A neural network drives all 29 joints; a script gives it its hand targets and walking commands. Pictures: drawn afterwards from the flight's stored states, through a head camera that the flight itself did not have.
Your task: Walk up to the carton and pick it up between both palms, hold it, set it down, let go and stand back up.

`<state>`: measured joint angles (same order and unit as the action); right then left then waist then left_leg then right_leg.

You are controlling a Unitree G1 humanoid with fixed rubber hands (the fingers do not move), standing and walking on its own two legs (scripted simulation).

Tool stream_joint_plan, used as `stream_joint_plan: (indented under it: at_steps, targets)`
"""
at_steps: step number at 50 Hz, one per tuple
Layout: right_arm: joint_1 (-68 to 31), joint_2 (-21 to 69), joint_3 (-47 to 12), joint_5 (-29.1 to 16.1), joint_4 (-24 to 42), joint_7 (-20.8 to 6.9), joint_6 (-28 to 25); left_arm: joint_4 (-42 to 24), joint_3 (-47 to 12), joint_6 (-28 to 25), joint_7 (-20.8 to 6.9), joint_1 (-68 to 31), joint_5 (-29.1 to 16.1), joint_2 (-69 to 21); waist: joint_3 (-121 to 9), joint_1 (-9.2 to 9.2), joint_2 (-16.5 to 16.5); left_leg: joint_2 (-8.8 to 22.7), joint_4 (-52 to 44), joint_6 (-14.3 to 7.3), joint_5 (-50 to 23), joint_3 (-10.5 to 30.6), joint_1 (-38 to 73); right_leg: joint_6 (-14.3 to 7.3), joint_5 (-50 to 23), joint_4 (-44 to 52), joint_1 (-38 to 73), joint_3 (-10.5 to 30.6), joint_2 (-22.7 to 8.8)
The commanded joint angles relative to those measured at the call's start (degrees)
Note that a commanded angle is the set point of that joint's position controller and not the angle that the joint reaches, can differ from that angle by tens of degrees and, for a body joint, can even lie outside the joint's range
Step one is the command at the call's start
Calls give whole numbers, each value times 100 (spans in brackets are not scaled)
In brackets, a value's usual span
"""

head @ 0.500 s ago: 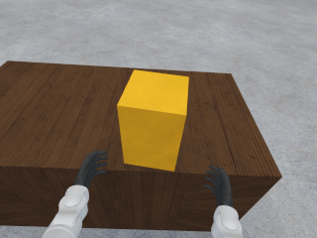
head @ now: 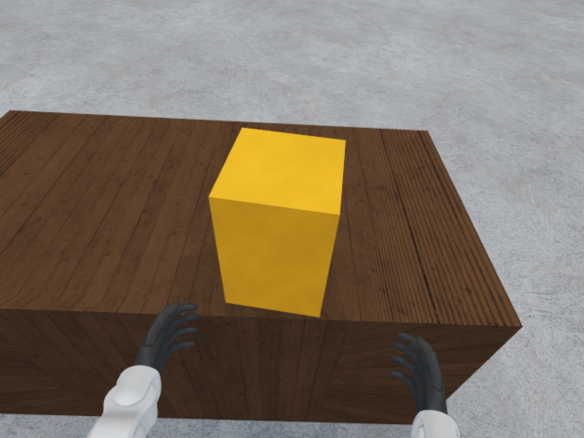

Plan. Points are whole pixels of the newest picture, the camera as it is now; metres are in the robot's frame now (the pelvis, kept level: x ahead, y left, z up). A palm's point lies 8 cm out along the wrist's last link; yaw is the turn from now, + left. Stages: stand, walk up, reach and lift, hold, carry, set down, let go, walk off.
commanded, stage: set down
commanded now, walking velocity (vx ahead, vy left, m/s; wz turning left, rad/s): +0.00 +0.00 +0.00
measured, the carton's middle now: (282, 226) +0.48 +0.02 +0.01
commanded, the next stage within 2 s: let go in 1.48 s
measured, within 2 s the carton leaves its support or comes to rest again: neither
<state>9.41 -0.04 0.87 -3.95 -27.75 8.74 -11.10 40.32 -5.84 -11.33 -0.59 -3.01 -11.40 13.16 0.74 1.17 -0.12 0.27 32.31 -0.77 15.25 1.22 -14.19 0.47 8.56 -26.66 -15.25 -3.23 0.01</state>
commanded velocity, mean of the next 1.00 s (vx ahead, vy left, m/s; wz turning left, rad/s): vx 0.00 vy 0.00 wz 0.00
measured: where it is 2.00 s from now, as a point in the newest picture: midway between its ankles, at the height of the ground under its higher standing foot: outside the picture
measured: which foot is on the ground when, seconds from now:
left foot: down 0.00-1.00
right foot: down 0.00-1.00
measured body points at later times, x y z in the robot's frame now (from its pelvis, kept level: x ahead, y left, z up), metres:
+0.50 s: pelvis +0.03 +0.00 +0.00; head +0.04 +0.01 +0.45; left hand +0.26 +0.21 -0.06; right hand +0.21 -0.20 -0.06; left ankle +0.03 +0.11 -0.73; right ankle +0.07 -0.12 -0.73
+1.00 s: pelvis +0.03 +0.00 +0.00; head +0.03 +0.01 +0.45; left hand +0.23 +0.22 -0.08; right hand +0.20 -0.21 -0.08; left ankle +0.03 +0.11 -0.73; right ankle +0.07 -0.12 -0.73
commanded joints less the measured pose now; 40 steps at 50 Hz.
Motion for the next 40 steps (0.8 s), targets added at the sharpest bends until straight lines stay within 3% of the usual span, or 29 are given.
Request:
stream_joint_plan:
  at_steps: [1,2,3,7,8,9,10,12,13,14,17,18,19,20,21,22,23,24,25,26,27,29,30,31,32,34,35,36,40]
  targets:
    - [-926,-561,-296,48,1384,-190,-263,-1748,465,-112,51,-655,155,916,-616,-534,-383,341,-1690,-7,910,-184,-1387,-68,649,18,2799,468,53]
    - [-1008,-689,-241,99,1096,-200,-163,-1664,450,-58,60,-859,137,871,-497,-530,-614,366,-1772,15,1041,-210,-1396,-63,773,10,2714,423,93]
    - [-993,-591,-310,121,1266,-222,-213,-1808,496,-41,81,-835,138,985,-671,-534,-393,338,-1676,-35,950,-284,-1385,-3,682,14,2745,508,36]
    - [-911,-612,-308,113,1298,-219,-145,-1588,541,123,6,-703,128,965,-495,-433,-218,207,-1550,7,718,-323,-1107,-51,765,192,2434,524,-92]
    - [-765,-591,-313,131,1196,-265,-131,-1796,696,154,25,-590,193,1018,-568,-532,-246,200,-1542,25,551,-348,-874,-79,686,281,2411,542,-102]
    - [-768,-622,-318,106,990,-279,-60,-1689,545,248,12,-616,180,881,-439,-457,-400,243,-1599,-8,604,-312,-905,-93,727,259,2284,566,-108]
    - [-809,-689,-352,90,1122,-281,-41,-1655,566,322,-5,-647,197,970,-445,-474,-282,259,-1628,16,638,-328,-914,-80,801,245,2352,517,-33]
    - [-698,-597,-328,81,1173,-300,-61,-2007,625,313,-4,-566,230,943,-576,-495,-434,238,-1564,24,346,-361,-932,-73,526,229,2464,563,-84]
    - [-583,-594,-300,46,1409,-237,-129,-2104,633,275,-25,-565,124,1128,-855,-470,-219,184,-1504,-9,352,-408,-840,4,475,232,2526,505,-68]
    - [-373,-592,-344,74,1044,-321,-148,-1779,581,328,-25,-202,264,874,-591,-452,-123,132,-1477,74,-37,-384,-533,-103,347,379,2276,535,-107]
    - [-316,-632,-446,-91,1266,-317,-200,-2170,654,358,-51,-170,267,1022,-808,-489,-294,107,-1280,153,-425,-417,-296,-138,156,392,2157,564,-129]
    - [-399,-947,-182,124,415,-436,-81,-1611,562,582,3,-82,522,670,-478,-422,-538,217,-1436,265,-507,-311,-338,-171,254,336,1986,362,28]
    - [-219,-810,-256,24,1184,-375,-209,-2377,629,442,-31,-50,334,922,-733,-484,-476,229,-1397,190,-531,-387,-435,-152,-52,255,2312,458,40]
    - [-299,-857,-241,55,1429,-339,-290,-2454,679,400,-22,-103,264,977,-939,-481,-166,120,-1309,151,-550,-448,-376,-137,-107,310,2308,496,-25]
    - [-86,-816,-240,59,1055,-391,-291,-2171,670,468,-8,221,379,823,-827,-416,-342,136,-1292,225,-798,-421,-153,-159,-160,355,2195,456,1]
    - [-108,-906,-186,50,987,-416,-306,-2058,651,496,-29,273,353,791,-808,-422,-190,93,-1229,272,-1002,-450,-71,-151,-256,394,2013,430,4]
    - [-92,-928,-204,17,930,-461,-320,-2114,626,516,-4,318,456,802,-826,-463,-341,128,-1260,245,-987,-421,37,-189,-263,382,1968,461,11]
    - [-78,-897,-217,81,810,-447,-322,-2159,654,533,-34,300,499,837,-782,-385,-220,118,-1185,267,-1159,-425,30,-143,-407,404,2081,397,38]
    - [-303,-1093,-23,112,489,-518,-309,-1962,661,647,20,307,654,731,-611,-425,-466,192,-1264,307,-1129,-361,17,-204,-254,378,2013,342,89]
    - [-77,-993,-150,78,795,-514,-370,-2295,712,574,37,420,575,774,-725,-434,-328,167,-1244,300,-1236,-424,127,-169,-412,378,2029,363,95]
    - [-123,-1136,-105,148,372,-581,-315,-1758,644,703,31,510,655,518,-613,-422,-373,224,-1267,377,-1424,-387,-11,-203,-372,354,2003,312,153]
    - [-97,-990,-216,89,614,-621,-413,-2087,706,717,33,587,639,530,-831,-449,-202,133,-1170,319,-1665,-434,185,-182,-662,356,2005,338,117]
    - [78,-985,-95,99,761,-547,-446,-2243,769,642,13,551,532,755,-773,-305,-97,123,-1134,302,-1635,-433,240,-152,-733,378,1968,369,76]
    - [-9,-1039,-57,156,330,-590,-405,-1989,715,729,-2,603,654,566,-485,-349,-312,122,-1218,325,-1442,-426,352,-219,-487,440,1765,359,72]
    - [43,-1002,-60,143,645,-578,-454,-2274,811,674,25,510,600,840,-790,-341,-99,122,-1157,289,-1383,-432,372,-208,-506,468,1796,412,77]
    - [-80,-1017,11,251,174,-641,-369,-1859,708,826,51,539,758,649,-469,-273,-263,188,-1219,280,-1089,-367,196,-237,-210,440,1699,381,73]
    - [-100,-1016,-21,224,331,-639,-360,-2145,813,833,43,446,717,722,-539,-412,-303,135,-1236,263,-1127,-434,176,-204,-191,416,1728,329,79]
    - [-203,-1105,65,314,25,-678,-337,-1821,733,926,61,538,811,586,-424,-291,-188,169,-1285,260,-1009,-418,272,-222,-121,467,1719,330,119]
    - [-184,-1035,99,306,296,-696,-312,-2238,793,960,126,493,787,702,-558,-377,-363,231,-1325,157,-697,-428,-2,-210,-34,385,1911,347,67]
